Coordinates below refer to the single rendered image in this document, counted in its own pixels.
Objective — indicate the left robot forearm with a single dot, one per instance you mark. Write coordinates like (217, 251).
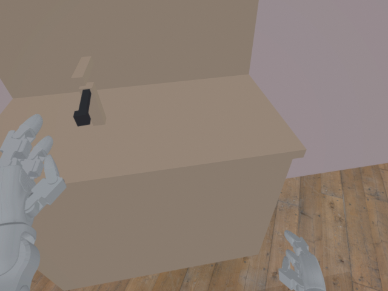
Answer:
(19, 257)

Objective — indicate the counter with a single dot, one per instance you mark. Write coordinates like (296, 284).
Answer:
(184, 158)

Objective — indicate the robot right hand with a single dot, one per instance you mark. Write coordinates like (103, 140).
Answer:
(307, 274)

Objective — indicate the robot left hand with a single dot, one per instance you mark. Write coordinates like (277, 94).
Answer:
(18, 169)

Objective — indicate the tap lever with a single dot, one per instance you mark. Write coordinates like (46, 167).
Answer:
(82, 116)

